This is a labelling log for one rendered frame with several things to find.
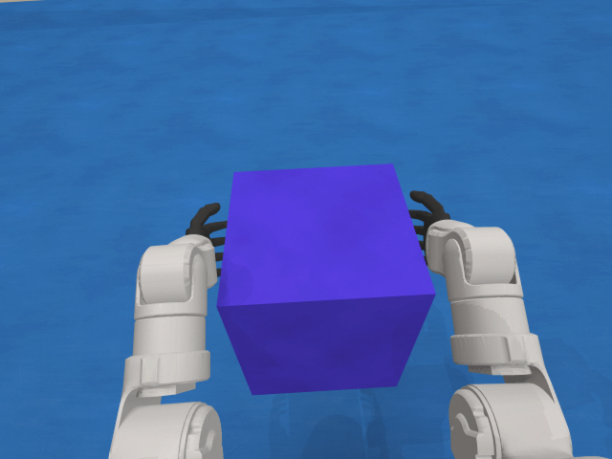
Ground robot left upper arm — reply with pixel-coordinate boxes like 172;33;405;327
110;402;224;459

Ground robot right upper arm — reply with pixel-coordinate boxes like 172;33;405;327
448;383;608;459

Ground robot left hand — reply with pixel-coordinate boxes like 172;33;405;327
186;203;228;277

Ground robot left forearm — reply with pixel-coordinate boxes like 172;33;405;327
108;234;218;459

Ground robot right forearm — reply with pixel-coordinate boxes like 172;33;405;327
426;220;573;454

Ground carton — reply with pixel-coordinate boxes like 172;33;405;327
216;164;436;395

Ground robot right hand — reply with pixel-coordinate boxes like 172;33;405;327
408;190;450;265

